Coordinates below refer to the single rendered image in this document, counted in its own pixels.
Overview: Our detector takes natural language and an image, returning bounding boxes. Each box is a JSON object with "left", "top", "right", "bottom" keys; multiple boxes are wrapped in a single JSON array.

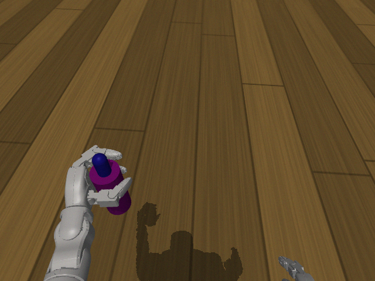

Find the left robot hand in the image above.
[{"left": 64, "top": 145, "right": 132, "bottom": 210}]

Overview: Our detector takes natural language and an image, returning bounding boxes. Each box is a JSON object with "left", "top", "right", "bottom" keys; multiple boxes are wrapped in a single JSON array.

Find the left robot arm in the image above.
[{"left": 43, "top": 205, "right": 95, "bottom": 281}]

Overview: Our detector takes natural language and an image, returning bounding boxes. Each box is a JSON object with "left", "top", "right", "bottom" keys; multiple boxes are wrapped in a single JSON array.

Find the bottle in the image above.
[{"left": 89, "top": 153, "right": 131, "bottom": 215}]

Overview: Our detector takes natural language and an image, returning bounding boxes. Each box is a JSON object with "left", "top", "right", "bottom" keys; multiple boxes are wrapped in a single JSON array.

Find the right robot hand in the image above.
[{"left": 278, "top": 256, "right": 315, "bottom": 281}]

